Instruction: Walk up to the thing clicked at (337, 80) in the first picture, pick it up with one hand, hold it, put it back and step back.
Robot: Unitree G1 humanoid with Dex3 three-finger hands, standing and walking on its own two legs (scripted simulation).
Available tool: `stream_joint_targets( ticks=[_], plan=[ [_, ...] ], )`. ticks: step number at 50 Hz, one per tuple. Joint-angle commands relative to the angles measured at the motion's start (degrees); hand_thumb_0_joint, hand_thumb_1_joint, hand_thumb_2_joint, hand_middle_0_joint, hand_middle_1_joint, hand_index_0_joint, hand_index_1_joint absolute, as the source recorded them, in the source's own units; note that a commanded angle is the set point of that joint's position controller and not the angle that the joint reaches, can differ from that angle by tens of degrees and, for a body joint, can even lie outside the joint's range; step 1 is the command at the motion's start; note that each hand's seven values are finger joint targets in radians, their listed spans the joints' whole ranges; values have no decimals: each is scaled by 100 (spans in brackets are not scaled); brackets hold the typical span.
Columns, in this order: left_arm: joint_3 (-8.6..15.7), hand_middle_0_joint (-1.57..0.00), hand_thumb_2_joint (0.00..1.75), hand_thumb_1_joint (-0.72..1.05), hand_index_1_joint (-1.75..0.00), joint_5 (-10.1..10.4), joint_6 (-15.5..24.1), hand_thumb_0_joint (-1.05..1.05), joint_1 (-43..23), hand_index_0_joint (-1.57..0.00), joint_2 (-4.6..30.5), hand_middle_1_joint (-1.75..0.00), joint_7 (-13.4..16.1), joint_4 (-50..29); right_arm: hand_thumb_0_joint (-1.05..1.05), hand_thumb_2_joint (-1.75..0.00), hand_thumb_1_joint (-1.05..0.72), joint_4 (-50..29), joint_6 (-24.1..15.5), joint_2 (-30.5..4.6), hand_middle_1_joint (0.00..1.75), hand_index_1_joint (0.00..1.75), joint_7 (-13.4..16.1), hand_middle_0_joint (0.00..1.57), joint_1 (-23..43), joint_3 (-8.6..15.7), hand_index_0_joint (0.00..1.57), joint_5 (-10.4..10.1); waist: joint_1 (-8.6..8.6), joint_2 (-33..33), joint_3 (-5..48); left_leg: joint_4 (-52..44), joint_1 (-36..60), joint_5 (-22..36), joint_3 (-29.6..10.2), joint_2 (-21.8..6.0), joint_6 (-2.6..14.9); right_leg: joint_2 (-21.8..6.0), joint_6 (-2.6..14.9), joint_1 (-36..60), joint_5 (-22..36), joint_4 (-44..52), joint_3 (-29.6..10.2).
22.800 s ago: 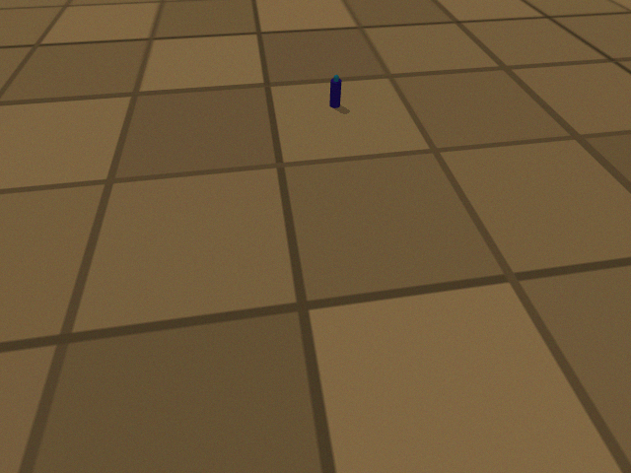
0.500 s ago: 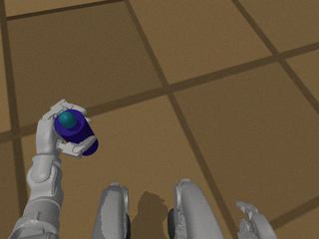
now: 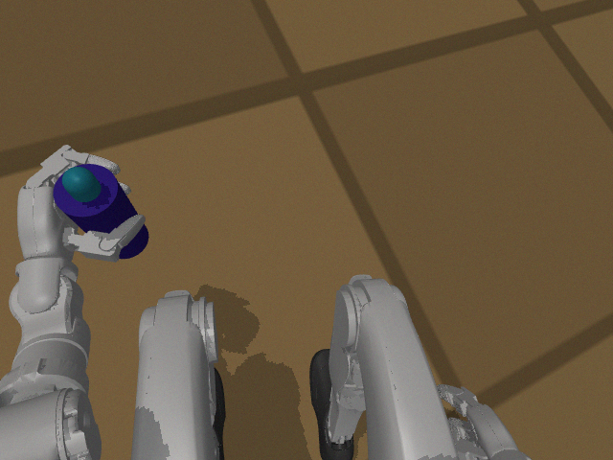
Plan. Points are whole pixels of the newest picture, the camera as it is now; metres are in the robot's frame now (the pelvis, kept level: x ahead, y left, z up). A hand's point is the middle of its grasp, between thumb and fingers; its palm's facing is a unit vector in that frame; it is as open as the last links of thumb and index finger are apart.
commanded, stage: crouch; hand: left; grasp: from the side
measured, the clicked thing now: (104, 212) +0.43 +0.22 -0.07
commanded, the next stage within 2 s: lower in 0.68 s
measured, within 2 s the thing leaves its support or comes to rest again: neither
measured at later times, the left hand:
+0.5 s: hand (122, 223) +0.44 +0.22 -0.14, palm faces +0.05 -1.00 -0.05, open 9.0 cm
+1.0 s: hand (135, 232) +0.45 +0.21 -0.20, palm faces +0.06 -1.00 -0.02, open 9.0 cm
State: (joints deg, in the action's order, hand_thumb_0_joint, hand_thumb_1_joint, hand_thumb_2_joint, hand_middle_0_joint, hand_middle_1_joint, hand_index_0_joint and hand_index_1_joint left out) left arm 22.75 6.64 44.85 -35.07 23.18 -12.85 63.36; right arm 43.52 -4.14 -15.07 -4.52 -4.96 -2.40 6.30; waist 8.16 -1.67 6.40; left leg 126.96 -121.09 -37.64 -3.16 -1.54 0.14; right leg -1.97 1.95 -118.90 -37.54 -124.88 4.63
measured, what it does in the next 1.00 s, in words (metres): lowers itself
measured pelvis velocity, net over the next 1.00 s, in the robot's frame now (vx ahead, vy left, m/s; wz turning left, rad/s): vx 0.00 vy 0.01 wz -0.12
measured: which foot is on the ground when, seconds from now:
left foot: down 0.00-1.00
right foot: down 0.00-1.00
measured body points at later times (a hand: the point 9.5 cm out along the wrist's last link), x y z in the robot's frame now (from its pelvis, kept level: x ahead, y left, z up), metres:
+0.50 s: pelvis +0.00 +0.01 -0.06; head +0.23 +0.07 +0.33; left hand +0.43 +0.27 -0.14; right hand +0.10 -0.27 -0.16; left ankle +0.10 +0.12 -0.35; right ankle +0.10 -0.11 -0.35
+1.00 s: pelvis +0.00 +0.01 -0.08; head +0.24 +0.09 +0.29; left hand +0.44 +0.27 -0.20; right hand +0.10 -0.27 -0.17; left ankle +0.10 +0.12 -0.35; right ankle +0.10 -0.11 -0.35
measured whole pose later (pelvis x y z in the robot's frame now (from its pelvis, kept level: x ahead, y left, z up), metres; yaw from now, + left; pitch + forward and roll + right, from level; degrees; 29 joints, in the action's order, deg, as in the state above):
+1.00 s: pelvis +0.00 +0.01 -0.08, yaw -7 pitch +24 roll -10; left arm 26.7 6.8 49.2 -35.5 32.9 -12.0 69.2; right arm 40.4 -2.1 -18.6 -7.1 1.0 -13.2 11.8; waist 12.1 -6.0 -6.2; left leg 144.6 -130.4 -39.2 -10.4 -1.9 0.8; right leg -0.7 0.9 -124.7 -36.6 -136.9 10.6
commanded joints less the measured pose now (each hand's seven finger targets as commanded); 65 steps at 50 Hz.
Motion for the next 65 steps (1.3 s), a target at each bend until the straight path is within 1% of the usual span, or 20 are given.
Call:
stream_joint_targets(
  ticks=[1, 5, 7, 13, 18, 25, 33, 34, 36, 38, 41, 46, 49, 50, 52, 53, 57, 58, 61, 65],
  plan=[
    [240, -126, 125, 19, -137, 171, 624, 0, -2486, -126, 1344, -136, -73, -1168, 0, -91, -90, -256, -95, -1295, 30, 30, 48, 20, -694, 296, 20, -25, 62, 1031, 3608, -1238, 2111, -152, 130, 222, 117, 268, 20, 1778, 177, 1332, -59],
    [491, -127, 128, 23, -140, 232, 654, 0, -2225, -127, 1413, -138, -49, -1025, 0, -91, -90, -302, -58, -1353, 30, 30, 2, 20, -686, 216, 20, 7, 21, 827, 3571, -969, 1755, -39, 130, 238, 128, 291, -11, 1872, 246, 1117, 8],
    [704, -128, 129, 24, -141, 163, 682, 0, -2186, -128, 1761, -139, -11, -1208, 0, -91, -90, -329, -36, -1406, 30, 30, 0, 20, -679, 208, 20, 18, -78, 963, 3752, -890, 1787, 198, 136, 228, 112, 311, 7, 1871, 498, 941, 41],
    [809, -126, 133, 31, -140, 70, 774, 0, -2161, -126, 1944, -139, 50, -1647, 0, -91, -91, -315, 32, -1508, 30, 30, -5, 20, -683, 159, 20, 99, -68, 1535, 3863, -763, 2125, 592, 12, 146, 19, 344, 69, 1569, 848, 531, 167],
    [348, -126, 130, 32, -138, 56, 749, 0, -2148, -125, 1587, -137, -78, -1876, 0, -91, -92, -239, 37, -1575, 30, 30, -18, 20, -696, 93, 20, 178, 189, 1942, 3824, -596, 2496, 1026, -148, 82, -39, 338, 94, 1279, 1203, 311, 278],
    [261, -125, 128, 24, -139, 169, 701, 0, -1957, -125, 1601, -137, -140, -1539, 0, -91, -92, -169, 67, -1665, 30, 30, -53, 20, -644, -59, 20, 256, 310, 1582, 3441, -259, 2040, 823, -182, 86, 8, 353, 20, 1414, 1125, 282, 368],
    [498, -127, 131, 28, -141, 158, 826, 0, -1907, -127, 1937, -140, -39, -1488, 0, -91, -91, -316, 135, -1760, 30, 30, -106, 20, -408, -218, 20, 343, 256, 1640, 3144, -180, 1778, 618, -264, 78, -1, 392, 17, 1360, 969, 136, 498],
    [670, -128, 130, 27, -140, 142, 858, 0, -1931, -128, 2107, -139, 6, -1556, 0, -91, -91, -368, 133, -1804, 30, 30, -107, 20, -356, -199, 20, 352, 196, 1658, 3259, -165, 1866, 698, -269, 65, -13, 395, 31, 1333, 1027, 94, 494],
    [480, -126, 130, 28, -139, 122, 877, 0, -1922, -126, 1920, -138, -4, -1550, 0, -91, -91, -421, 157, -1802, 30, 30, -121, 20, -286, -247, 20, 381, 281, 1780, 3178, -158, 1942, 761, -289, 54, -32, 395, 34, 1267, 1072, 60, 522],
    [642, -128, 131, 25, -141, 119, 878, 0, -1768, -128, 2083, -140, 47, -1526, 0, -91, -92, -405, 165, -1831, 30, 30, -129, 20, -302, -280, 20, 402, 234, 1791, 3200, -133, 1933, 757, -299, 47, -34, 414, 31, 1344, 1073, 58, 529],
    [551, -130, 127, 21, -143, 122, 896, 0, -1871, -130, 2063, -142, 62, -1564, 0, -91, -92, -494, 182, -1882, 30, 30, -134, 20, -232, -331, 20, 427, 359, 1933, 3142, -101, 1972, 722, -357, 31, -47, 412, 40, 1254, 1072, -5, 584],
    [420, -128, 125, 19, -141, 191, 1030, 0, -1728, -128, 1905, -140, 58, -629, 0, -91, -92, -433, 173, -1902, 30, 30, -182, 20, -160, -572, 20, 509, 627, 1200, 2642, 282, 1305, 597, -392, 42, 56, 463, -70, 1566, 1096, 82, 635],
    [649, -127, 123, 19, -139, 167, 1204, 0, -1895, -128, 2364, -138, 81, -698, 0, -91, -92, -493, 185, -1961, 30, 30, -190, 20, -63, -666, 20, 580, 584, 1216, 2650, 347, 1234, 415, -412, 22, 74, 495, -87, 1655, 934, 102, 658],
    [524, -127, 123, 22, -139, 154, 1231, 0, -1569, -128, 2206, -138, 59, -461, 0, -91, -91, -442, 187, -1952, 30, 30, -192, 20, -29, -701, 20, 591, 571, 1218, 2466, 312, 1260, 328, -424, 10, 58, 501, -73, 1506, 814, 77, 681],
    [781, -128, 124, 24, -138, 125, 1375, 0, -1924, -128, 2692, -138, 111, -859, 0, -91, -91, -488, 181, -2022, 30, 30, -184, 20, 54, -754, 20, 660, 524, 1612, 2645, 308, 1484, 445, -439, -18, 12, 507, -54, 1584, 923, -16, 693],
    [700, -127, 123, 23, -138, 142, 1393, 0, -1724, -128, 2531, -138, 96, -701, 0, -91, -91, -458, 178, -2048, 30, 30, -191, 20, 85, -798, 20, 670, 567, 1714, 2576, 233, 1692, 497, -506, -40, -25, 496, -35, 1437, 934, -69, 746],
    [913, -126, 122, 24, -136, 131, 1536, 0, -1955, -126, 2961, -136, 201, -1111, 0, -91, -92, -633, 185, -2199, 30, 30, -162, 20, 284, -896, 20, 762, 585, 2332, 2705, 178, 2169, 706, -643, -103, -122, 496, 14, 1320, 1106, -228, 833],
    [741, -125, 124, 23, -137, 108, 1526, 0, -1832, -125, 2733, -137, 186, -960, 0, -91, -93, -576, 193, -2215, 30, 30, -169, 20, 256, -928, 20, 792, 652, 2405, 2636, 147, 2368, 877, -705, -124, -150, 480, 14, 1251, 1222, -279, 872],
    [816, -126, 122, 22, -137, 9, 1553, 0, -1829, -126, 3006, -136, 275, -933, 0, -91, -93, -606, 219, -2299, 30, 30, -150, 20, 295, -995, 20, 862, 724, 2603, 2465, 144, 2442, 931, -811, -157, -191, 486, 25, 1170, 1253, -317, 935],
    [544, -130, 125, 19, -141, 91, 1597, 0, -1749, -130, 2659, -140, 297, -674, 0, -91, -93, -635, 226, -2381, 30, 30, -191, 20, 372, -1084, 20, 922, 901, 2362, 2251, 284, 2385, 1112, -887, -161, -180, 494, -16, 1207, 1441, -331, 1013]
  ],
)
